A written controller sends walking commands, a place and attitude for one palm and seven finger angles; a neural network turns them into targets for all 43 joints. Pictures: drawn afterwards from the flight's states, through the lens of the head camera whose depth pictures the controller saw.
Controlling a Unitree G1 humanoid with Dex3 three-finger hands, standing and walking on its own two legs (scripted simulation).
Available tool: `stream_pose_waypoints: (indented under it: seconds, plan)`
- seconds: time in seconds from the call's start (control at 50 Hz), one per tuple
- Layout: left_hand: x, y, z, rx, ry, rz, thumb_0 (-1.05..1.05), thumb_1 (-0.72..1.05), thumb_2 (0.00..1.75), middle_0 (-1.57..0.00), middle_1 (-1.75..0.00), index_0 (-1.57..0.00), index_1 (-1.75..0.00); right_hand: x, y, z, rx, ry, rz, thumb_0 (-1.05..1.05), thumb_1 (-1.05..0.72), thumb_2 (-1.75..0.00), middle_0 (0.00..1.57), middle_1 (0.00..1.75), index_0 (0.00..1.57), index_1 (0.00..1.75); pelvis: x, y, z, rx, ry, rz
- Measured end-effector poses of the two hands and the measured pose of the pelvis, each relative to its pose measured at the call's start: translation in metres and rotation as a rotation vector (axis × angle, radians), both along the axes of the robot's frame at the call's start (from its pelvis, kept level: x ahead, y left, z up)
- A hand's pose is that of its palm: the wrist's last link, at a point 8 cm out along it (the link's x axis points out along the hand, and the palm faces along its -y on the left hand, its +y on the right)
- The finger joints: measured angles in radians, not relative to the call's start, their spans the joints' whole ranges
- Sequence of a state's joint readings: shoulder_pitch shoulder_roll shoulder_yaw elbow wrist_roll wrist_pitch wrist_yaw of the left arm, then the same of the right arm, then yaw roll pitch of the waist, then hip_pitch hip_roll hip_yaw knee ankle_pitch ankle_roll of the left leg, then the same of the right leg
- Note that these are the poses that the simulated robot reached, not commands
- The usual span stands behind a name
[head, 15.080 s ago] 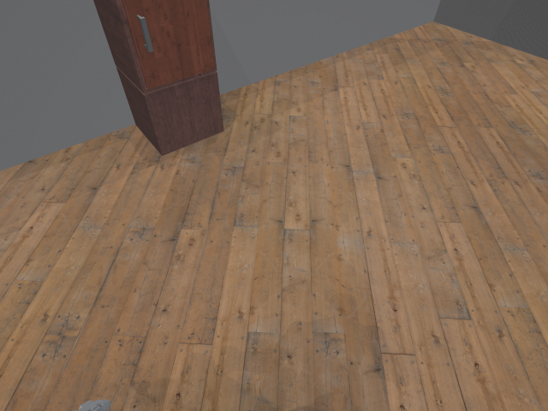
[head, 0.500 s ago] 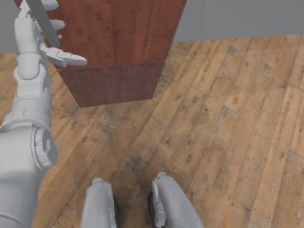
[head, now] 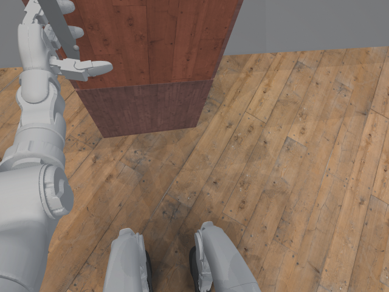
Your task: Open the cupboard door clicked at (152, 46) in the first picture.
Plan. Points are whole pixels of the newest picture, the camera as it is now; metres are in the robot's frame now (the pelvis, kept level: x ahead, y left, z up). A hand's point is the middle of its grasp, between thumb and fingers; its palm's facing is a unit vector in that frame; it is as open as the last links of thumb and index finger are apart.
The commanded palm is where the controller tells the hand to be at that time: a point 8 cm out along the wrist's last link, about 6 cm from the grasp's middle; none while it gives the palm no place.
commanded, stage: close the thumb around the handle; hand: left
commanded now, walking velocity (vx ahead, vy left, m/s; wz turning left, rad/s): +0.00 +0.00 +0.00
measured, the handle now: (61, 20) +0.61 +0.18 +0.06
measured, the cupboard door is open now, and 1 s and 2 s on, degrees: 0 10 42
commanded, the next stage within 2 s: pull the door open along its arc in 0.46 s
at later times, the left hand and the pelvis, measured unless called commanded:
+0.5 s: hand (78, 48) +0.56 +0.15 +0.05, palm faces +0.06 -1.00 -0.01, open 5.6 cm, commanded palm +0.54 +0.19 +0.05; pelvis +0.00 +0.00 +0.00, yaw +0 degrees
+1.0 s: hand (87, 77) +0.50 +0.14 +0.05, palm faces +0.04 -1.00 +0.00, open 5.8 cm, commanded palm +0.43 +0.17 +0.05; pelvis +0.02 +0.00 +0.03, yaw +0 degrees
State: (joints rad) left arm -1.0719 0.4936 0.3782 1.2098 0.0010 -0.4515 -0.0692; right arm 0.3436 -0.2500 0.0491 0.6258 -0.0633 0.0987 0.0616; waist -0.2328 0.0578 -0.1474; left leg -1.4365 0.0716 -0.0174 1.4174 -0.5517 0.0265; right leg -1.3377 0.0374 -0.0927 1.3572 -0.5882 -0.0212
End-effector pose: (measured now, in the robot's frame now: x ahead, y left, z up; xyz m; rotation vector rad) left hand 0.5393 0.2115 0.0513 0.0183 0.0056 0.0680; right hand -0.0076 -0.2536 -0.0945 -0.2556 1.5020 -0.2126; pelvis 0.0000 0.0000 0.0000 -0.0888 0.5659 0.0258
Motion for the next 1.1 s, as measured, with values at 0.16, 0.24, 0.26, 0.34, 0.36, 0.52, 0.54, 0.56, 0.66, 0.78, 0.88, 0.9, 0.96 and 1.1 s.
stream_pose_waypoints:
  seconds: [0.16,0.24,0.26,0.34,0.36,0.52,0.54,0.56,0.66,0.78,0.88,0.9,0.96,1.1]
  plan:
    - [-0.002,-0.004,0.000,-0.002,0.006,-0.001,0.00,0.15,0.58,-0.34,-1.27,-0.35,-1.27,0.000,0.003,0.000,0.009,0.006,-0.001,0.00,-0.91,-0.89,0.20,0.30,0.20,0.30,0.001,0.001,0.002,0.000,-0.003,0.002]
    - [-0.002,-0.006,0.003,0.000,0.000,0.000,0.00,0.37,0.68,-0.36,-1.29,-0.36,-1.29,-0.001,0.004,0.001,0.013,0.004,-0.004,0.00,-0.91,-0.89,0.20,0.30,0.20,0.30,0.001,0.001,0.003,0.001,-0.005,0.001]
    - [-0.002,-0.006,0.003,-0.002,0.001,0.002,0.00,0.42,0.70,-0.36,-1.30,-0.36,-1.30,-0.001,0.004,0.001,0.014,0.003,-0.004,0.00,-0.91,-0.89,0.20,0.30,0.20,0.30,0.001,0.001,0.003,0.002,-0.006,0.000]
    - [-0.002,-0.005,0.002,-0.005,0.011,0.008,0.00,0.63,0.79,-0.38,-1.32,-0.38,-1.32,-0.002,0.004,0.001,0.014,-0.002,-0.007,0.00,-0.91,-0.89,0.20,0.30,0.20,0.30,0.001,0.001,0.003,0.002,-0.009,-0.003]
    - [-0.002,-0.004,0.002,-0.004,0.010,0.008,0.01,0.67,0.81,-0.38,-1.33,-0.38,-1.32,-0.003,0.004,0.001,0.014,-0.003,-0.008,0.00,-0.91,-0.89,0.20,0.30,0.20,0.30,0.001,0.001,0.003,0.002,-0.009,-0.004]
    - [-0.003,-0.005,0.002,-0.010,0.000,-0.008,0.01,0.75,0.84,-0.39,-1.35,-0.38,-1.34,-0.004,0.003,0.001,0.005,-0.004,-0.009,0.00,-0.91,-0.89,0.20,0.30,0.20,0.30,0.000,0.001,0.001,0.000,-0.009,-0.005]
    - [-0.003,-0.005,0.002,-0.010,0.000,-0.008,0.01,0.75,0.84,-0.39,-1.35,-0.38,-1.34,-0.004,0.003,0.001,0.004,-0.005,-0.009,0.00,-0.91,-0.89,0.20,0.30,0.20,0.30,-0.001,0.001,0.001,0.000,-0.009,-0.005]
    - [-0.003,-0.005,0.002,-0.010,-0.001,-0.009,0.01,0.75,0.84,-0.39,-1.35,-0.38,-1.34,-0.004,0.003,0.000,0.003,-0.007,-0.010,0.00,-0.91,-0.89,0.20,0.30,0.20,0.30,-0.001,0.001,0.001,0.000,-0.008,-0.006]
    - [-0.003,-0.006,0.002,-0.009,-0.001,0.002,0.01,0.75,0.85,-0.38,-1.35,-0.37,-1.35,-0.005,0.003,-0.001,0.005,-0.006,-0.010,0.00,-0.91,-0.89,0.20,0.30,0.20,0.30,-0.002,0.002,0.000,0.001,-0.008,-0.003]
    - [-0.009,-0.008,0.001,-0.008,-0.002,0.002,0.01,0.76,0.82,-0.37,-1.35,-0.35,-1.35,-0.002,0.005,0.000,0.024,-0.004,-0.017,0.00,-0.91,-0.89,0.20,0.30,0.20,0.30,0.001,0.002,0.004,0.007,-0.011,-0.008]
    - [-0.025,-0.011,0.001,-0.010,-0.001,-0.006,0.01,0.76,0.79,-0.36,-1.35,-0.35,-1.35,0.010,0.008,0.004,0.048,-0.024,-0.025,0.00,-0.91,-0.89,0.20,0.30,0.20,0.30,0.006,0.003,0.012,0.017,-0.026,-0.011]
    - [-0.030,-0.012,0.001,-0.011,-0.001,-0.008,0.01,0.76,0.78,-0.36,-1.35,-0.35,-1.35,0.014,0.009,0.005,0.054,-0.032,-0.025,0.00,-0.91,-0.89,0.20,0.30,0.20,0.30,0.008,0.003,0.015,0.019,-0.030,-0.012]
    - [-0.047,-0.016,0.002,-0.015,-0.001,-0.016,0.01,0.75,0.77,-0.35,-1.35,-0.35,-1.35,0.029,0.010,0.009,0.071,-0.067,-0.022,0.00,-0.91,-0.89,0.20,0.30,0.20,0.30,0.013,0.003,0.021,0.027,-0.043,-0.014]
    - [-0.106,-0.044,0.002,-0.082,0.007,0.072,0.02,0.72,0.75,-0.32,-1.33,-0.35,-1.31,0.088,0.014,0.020,0.109,-0.209,0.038,0.00,-0.91,-0.89,0.20,0.30,0.20,0.30,0.027,0.004,0.038,0.044,-0.086,-0.020]
